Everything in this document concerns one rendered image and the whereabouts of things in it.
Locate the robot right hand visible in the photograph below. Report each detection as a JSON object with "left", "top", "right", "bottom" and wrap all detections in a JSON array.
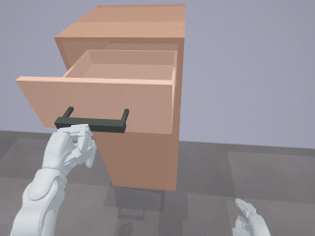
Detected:
[{"left": 232, "top": 199, "right": 271, "bottom": 236}]

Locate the handle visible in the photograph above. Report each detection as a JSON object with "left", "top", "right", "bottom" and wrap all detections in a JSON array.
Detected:
[{"left": 54, "top": 106, "right": 129, "bottom": 134}]

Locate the drawer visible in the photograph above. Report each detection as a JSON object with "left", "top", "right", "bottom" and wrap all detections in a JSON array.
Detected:
[{"left": 16, "top": 49, "right": 177, "bottom": 135}]

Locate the robot left hand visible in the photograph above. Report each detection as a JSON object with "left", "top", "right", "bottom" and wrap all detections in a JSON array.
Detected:
[{"left": 41, "top": 124, "right": 96, "bottom": 177}]

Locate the cabinet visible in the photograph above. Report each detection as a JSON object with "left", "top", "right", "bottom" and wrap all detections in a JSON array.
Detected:
[{"left": 54, "top": 4, "right": 185, "bottom": 192}]

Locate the robot left forearm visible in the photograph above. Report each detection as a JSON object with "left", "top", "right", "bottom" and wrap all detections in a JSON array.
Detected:
[{"left": 10, "top": 168, "right": 68, "bottom": 236}]

